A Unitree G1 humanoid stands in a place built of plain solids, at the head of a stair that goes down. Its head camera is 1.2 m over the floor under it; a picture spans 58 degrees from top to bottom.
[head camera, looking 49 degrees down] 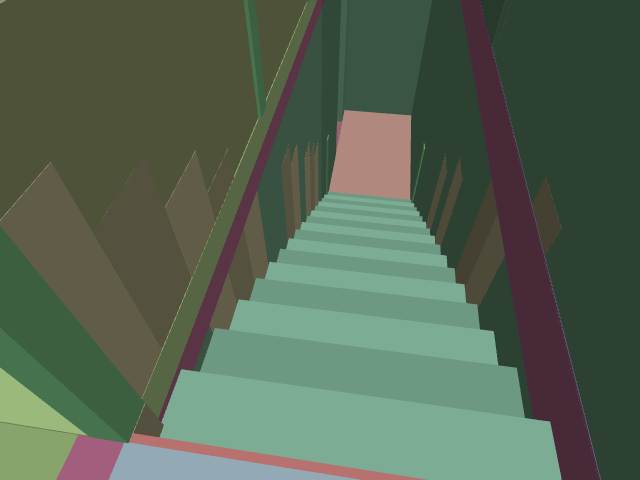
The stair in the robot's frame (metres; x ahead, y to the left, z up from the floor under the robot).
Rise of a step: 0.19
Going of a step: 0.26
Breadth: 1.20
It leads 8 degrees to the right of straight ahead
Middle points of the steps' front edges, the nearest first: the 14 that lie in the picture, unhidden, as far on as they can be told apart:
0.28 -0.09 0.00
0.54 -0.12 -0.18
0.81 -0.16 -0.37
1.07 -0.20 -0.56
1.33 -0.24 -0.75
1.59 -0.28 -0.93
1.85 -0.31 -1.12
2.12 -0.35 -1.31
2.38 -0.39 -1.49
2.64 -0.43 -1.68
2.90 -0.47 -1.87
3.16 -0.50 -2.06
3.43 -0.54 -2.24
3.69 -0.58 -2.43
